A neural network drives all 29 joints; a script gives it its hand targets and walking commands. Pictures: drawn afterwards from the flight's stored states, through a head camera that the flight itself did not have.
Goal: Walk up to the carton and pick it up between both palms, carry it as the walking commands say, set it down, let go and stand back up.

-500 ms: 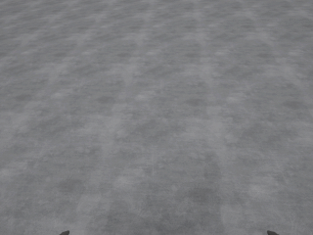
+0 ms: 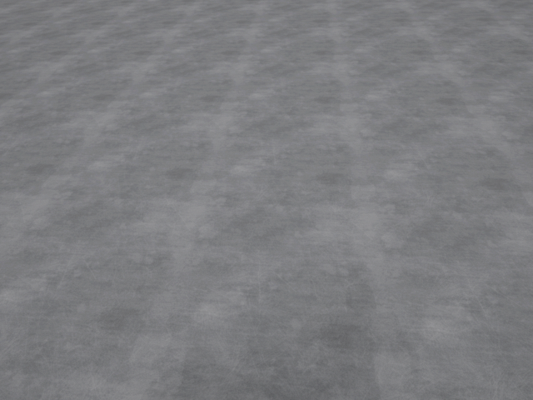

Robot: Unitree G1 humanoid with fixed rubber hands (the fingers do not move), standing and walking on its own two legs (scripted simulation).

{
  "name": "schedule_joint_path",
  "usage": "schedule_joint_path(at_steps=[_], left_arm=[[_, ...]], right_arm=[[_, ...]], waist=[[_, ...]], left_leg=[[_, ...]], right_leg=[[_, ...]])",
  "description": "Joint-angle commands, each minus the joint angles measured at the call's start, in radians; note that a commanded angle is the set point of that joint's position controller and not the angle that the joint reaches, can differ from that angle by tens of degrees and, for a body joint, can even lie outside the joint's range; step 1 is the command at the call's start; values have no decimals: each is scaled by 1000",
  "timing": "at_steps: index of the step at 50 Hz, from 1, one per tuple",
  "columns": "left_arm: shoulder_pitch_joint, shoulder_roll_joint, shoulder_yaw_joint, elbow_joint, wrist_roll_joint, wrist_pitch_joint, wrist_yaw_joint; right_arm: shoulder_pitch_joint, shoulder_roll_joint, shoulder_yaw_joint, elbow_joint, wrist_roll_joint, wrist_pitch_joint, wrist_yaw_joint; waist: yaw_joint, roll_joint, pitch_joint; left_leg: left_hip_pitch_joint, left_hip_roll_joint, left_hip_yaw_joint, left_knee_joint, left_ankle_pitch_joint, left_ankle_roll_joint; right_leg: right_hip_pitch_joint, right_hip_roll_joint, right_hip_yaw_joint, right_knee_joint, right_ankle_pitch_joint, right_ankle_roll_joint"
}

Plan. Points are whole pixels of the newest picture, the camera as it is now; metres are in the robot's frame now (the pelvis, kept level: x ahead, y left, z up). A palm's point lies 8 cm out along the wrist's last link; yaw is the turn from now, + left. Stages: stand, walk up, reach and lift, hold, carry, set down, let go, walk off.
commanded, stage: stand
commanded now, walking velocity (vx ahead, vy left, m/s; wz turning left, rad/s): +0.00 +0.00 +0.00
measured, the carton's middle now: out of the picture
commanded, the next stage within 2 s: walk up in 0.66 s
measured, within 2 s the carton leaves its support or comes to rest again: neither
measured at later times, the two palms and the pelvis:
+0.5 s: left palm out of the picture +0.09 +0.31 -0.11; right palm out of the picture +0.10 -0.30 -0.11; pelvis +0.00 +0.00 +0.00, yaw +0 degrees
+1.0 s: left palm out of the picture +0.10 +0.29 -0.11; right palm out of the picture +0.09 -0.31 -0.13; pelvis +0.00 -0.02 -0.01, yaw +5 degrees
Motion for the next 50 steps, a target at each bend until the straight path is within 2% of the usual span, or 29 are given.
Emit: schedule_joint_path(at_steps=[1,42,43,44,45,46,47,48,49,50], left_arm=[[-52,199,32,-44,-1,-13,6],[-41,209,34,-31,-2,-7,10],[-82,193,60,-138,27,34,-18],[-71,142,43,-151,17,42,8],[-27,136,46,-174,9,45,18],[8,112,39,-188,4,46,24],[27,111,34,-197,-3,42,26],[36,108,38,-193,-4,39,27],[44,104,38,-198,-5,34,25],[85,102,42,-195,-8,32,25]], right_arm=[[-43,-187,-32,-49,0,-11,-5],[-49,-198,-33,-35,1,-5,-7],[160,-186,-106,44,18,40,-24],[39,-204,-106,-38,0,60,8],[11,-210,-120,-70,-2,68,19],[12,-200,-128,-93,-6,73,22],[1,-189,-135,-112,-8,79,17],[-9,-166,-137,-112,-9,83,14],[-24,-153,-134,-124,-7,86,13],[-63,-136,-128,-142,-7,87,10]], waist=[[1,-12,-64],[0,-14,-75],[-25,-195,-54],[-27,104,51],[-15,204,5],[-16,243,-47],[-15,269,-86],[-16,207,-77],[-3,167,-86],[34,136,-98]], left_leg=[[-25,97,-82,-67,91,49],[3,103,-77,-72,174,48],[92,270,-265,-40,20,82],[-57,227,-358,-42,454,142],[-54,243,-389,-19,650,182],[20,273,-386,-25,664,200],[35,277,-364,-29,594,183],[-11,255,-349,-9,523,166],[-80,214,-331,6,463,138],[-166,163,-285,32,375,100]], right_leg=[[16,-137,106,-69,109,-20],[49,-144,94,-67,191,-17],[-136,-94,-61,185,11,35],[-159,-68,-49,239,-49,64],[-166,-56,-10,327,-191,59],[-239,-49,-4,404,-275,65],[-253,-61,5,426,-270,61],[-233,-77,34,400,-264,59],[-159,-70,36,336,-236,54],[-51,-76,38,214,-171,44]])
